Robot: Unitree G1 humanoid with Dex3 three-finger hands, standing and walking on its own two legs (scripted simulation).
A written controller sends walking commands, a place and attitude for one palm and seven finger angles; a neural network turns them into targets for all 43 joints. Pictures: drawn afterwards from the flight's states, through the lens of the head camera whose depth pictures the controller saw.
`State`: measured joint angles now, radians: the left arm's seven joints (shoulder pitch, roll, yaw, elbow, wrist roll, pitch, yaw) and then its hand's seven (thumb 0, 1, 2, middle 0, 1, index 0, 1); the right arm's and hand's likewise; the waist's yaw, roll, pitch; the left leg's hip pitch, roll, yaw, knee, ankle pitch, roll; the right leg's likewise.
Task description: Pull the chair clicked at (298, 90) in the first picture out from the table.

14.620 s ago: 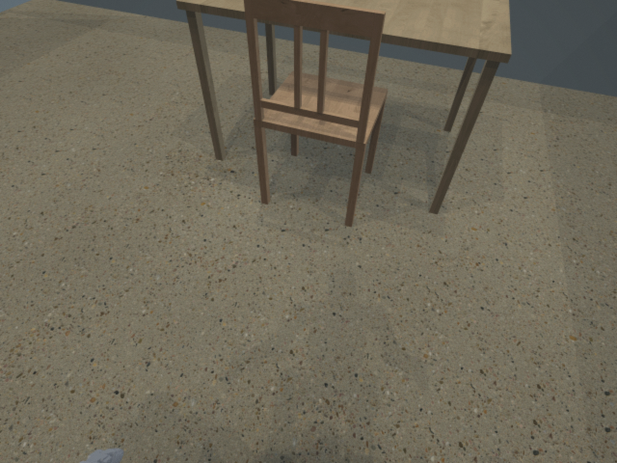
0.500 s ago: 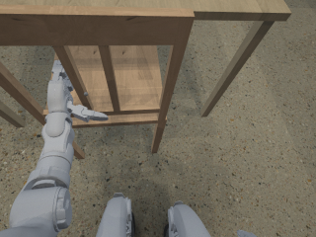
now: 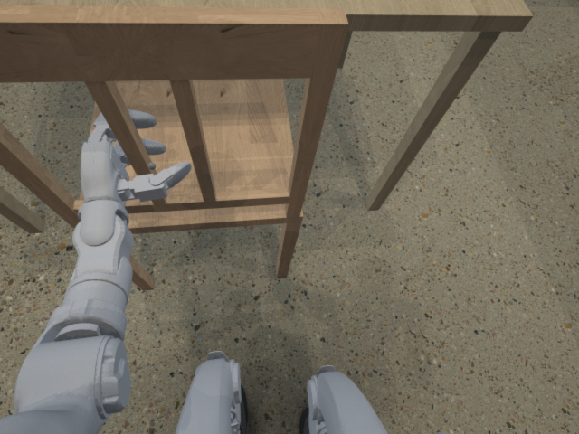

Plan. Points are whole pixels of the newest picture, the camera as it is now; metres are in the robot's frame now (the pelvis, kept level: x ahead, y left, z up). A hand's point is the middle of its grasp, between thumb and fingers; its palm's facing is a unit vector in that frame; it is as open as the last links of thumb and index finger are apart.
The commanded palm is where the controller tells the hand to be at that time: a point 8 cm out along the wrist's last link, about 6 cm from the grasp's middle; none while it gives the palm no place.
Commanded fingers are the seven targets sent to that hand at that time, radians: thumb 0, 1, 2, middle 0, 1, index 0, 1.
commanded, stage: hook a spindle and tug to test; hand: left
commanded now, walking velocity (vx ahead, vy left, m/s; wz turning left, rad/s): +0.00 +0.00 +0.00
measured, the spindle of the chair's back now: (136, 152) +0.49 +0.20 +0.02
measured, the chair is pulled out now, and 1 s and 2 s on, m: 0.00 0.04 0.16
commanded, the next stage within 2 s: step backward, pulling the chair out in 0.82 s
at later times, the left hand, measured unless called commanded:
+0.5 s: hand (152, 171) +0.46 +0.17 +0.03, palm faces +0.10 -1.00 -0.01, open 5.2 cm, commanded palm +0.42 +0.21 +0.03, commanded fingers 0.00 0.90 0.90 -0.50 -1.45 -0.50 -1.45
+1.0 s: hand (153, 188) +0.43 +0.17 +0.03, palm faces +0.10 -0.99 -0.08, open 5.3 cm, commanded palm +0.40 +0.21 +0.03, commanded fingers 0.00 0.90 0.90 -0.50 -1.45 -0.50 -1.45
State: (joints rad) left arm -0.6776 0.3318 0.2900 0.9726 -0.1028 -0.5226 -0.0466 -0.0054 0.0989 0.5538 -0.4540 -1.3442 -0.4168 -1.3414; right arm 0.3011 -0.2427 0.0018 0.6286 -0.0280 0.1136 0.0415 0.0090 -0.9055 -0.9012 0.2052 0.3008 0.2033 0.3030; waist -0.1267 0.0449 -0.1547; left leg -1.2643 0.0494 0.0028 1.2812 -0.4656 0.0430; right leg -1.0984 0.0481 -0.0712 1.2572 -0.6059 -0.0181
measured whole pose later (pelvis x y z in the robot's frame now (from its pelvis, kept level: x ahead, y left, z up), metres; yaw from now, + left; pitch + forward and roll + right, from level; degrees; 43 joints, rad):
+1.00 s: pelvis +0.02 +0.01 +0.03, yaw +1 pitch +20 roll -3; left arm -0.43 0.25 0.17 0.66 -0.08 -0.36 0.04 0.02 0.73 0.80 -0.44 -1.39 -0.42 -1.45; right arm 0.23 -0.22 0.00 0.57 0.02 0.14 0.00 0.01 -0.91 -0.90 0.20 0.30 0.20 0.30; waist -0.09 0.03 -0.08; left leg -1.06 0.04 0.02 1.18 -0.47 0.05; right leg -0.90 0.04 -0.05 1.14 -0.59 0.01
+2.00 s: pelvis -0.05 +0.00 +0.10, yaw +1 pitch +2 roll -2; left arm -0.52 0.18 0.02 1.10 -0.07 -0.27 0.09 0.05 0.69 0.78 -0.33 -1.17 -0.50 -1.45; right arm 0.22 -0.26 -0.01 0.77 0.03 -0.06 -0.12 0.01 -0.90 -0.90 0.20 0.30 0.20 0.30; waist -0.04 0.02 0.13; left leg -0.52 0.02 0.06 0.60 -0.13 0.05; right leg -0.42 0.03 -0.03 0.64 -0.27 -0.01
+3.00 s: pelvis -0.15 +0.00 +0.11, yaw +3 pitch +3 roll -2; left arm -0.56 0.19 0.01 1.01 -0.04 -0.21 0.07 0.05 0.68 0.78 -0.28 -1.25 -0.50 -1.45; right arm 0.19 -0.24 -0.02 0.71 0.00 0.00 -0.10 0.01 -0.91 -0.90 0.20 0.30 0.20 0.30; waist -0.04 -0.02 0.18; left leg -0.45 0.01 -0.06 0.61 -0.20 -0.01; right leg -0.39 -0.01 0.00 0.66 -0.36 0.01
